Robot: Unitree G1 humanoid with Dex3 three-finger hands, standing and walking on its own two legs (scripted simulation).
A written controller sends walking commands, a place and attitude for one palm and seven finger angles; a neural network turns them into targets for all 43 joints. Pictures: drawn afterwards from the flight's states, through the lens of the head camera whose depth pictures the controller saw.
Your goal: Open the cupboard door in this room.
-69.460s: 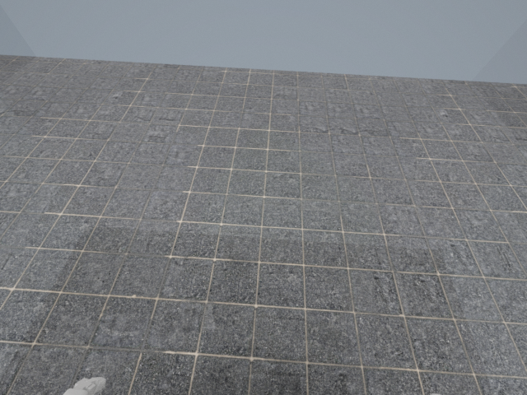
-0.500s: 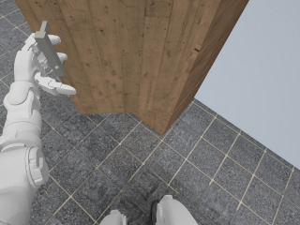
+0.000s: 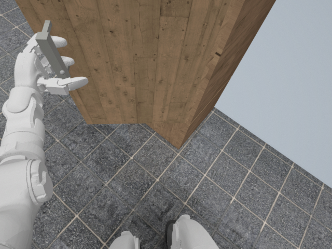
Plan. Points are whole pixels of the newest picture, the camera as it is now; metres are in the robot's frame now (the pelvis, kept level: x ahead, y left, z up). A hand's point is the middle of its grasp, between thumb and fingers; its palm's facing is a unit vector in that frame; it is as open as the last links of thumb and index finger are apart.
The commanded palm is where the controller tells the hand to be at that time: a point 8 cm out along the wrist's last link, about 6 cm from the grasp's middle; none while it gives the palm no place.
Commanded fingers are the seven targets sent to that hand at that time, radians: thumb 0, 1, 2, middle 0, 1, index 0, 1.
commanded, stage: close the thumb around the handle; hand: left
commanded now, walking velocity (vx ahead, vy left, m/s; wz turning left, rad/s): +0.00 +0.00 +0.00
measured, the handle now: (57, 53) +0.56 +0.22 +0.08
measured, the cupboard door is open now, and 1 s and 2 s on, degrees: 42 59 79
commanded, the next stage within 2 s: pull the door open along its arc in 0.38 s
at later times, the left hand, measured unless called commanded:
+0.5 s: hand (63, 72) +0.50 +0.20 +0.08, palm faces -0.02 -1.00 -0.02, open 5.7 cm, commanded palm +0.48 +0.24 +0.07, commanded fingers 0.00 0.90 0.90 -0.40 -1.35 -0.40 -1.35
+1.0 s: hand (69, 115) +0.39 +0.17 +0.08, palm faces -0.06 -1.00 +0.00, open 6.0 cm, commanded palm +0.34 +0.23 +0.07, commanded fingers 0.00 0.90 0.90 -0.40 -1.35 -0.40 -1.35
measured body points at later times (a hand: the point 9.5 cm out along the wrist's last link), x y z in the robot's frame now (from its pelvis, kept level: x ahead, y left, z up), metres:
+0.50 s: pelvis +0.01 +0.01 +0.00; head +0.13 +0.02 +0.43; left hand +0.50 +0.25 +0.08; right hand +0.01 -0.26 -0.11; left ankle -0.04 +0.08 -0.68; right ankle +0.05 -0.10 -0.68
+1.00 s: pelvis +0.02 +0.01 +0.02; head +0.09 +0.01 +0.46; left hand +0.39 +0.23 +0.08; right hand +0.09 -0.25 -0.09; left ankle -0.04 +0.08 -0.68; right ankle +0.05 -0.10 -0.68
